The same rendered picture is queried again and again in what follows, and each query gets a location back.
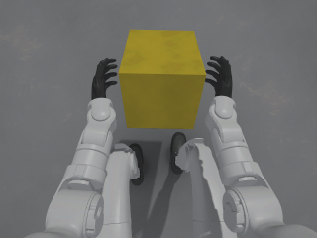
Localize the right robot forearm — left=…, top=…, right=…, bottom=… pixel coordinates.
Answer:
left=205, top=95, right=283, bottom=218

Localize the left robot hand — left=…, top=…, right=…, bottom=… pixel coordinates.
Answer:
left=91, top=58, right=118, bottom=100

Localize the right robot upper arm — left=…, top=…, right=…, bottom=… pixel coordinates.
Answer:
left=222, top=185, right=317, bottom=238

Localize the left robot forearm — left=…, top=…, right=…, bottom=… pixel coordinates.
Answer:
left=45, top=97, right=117, bottom=227

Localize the carton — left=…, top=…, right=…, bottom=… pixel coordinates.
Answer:
left=118, top=29, right=206, bottom=129

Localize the right robot shin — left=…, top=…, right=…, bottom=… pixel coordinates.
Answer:
left=175, top=138, right=211, bottom=170

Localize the right robot hand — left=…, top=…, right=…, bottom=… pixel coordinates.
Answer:
left=205, top=56, right=233, bottom=98

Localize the left robot foot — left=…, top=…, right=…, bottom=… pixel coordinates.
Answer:
left=129, top=143, right=144, bottom=186

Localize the left robot upper arm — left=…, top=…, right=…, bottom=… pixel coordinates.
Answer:
left=24, top=189, right=104, bottom=238

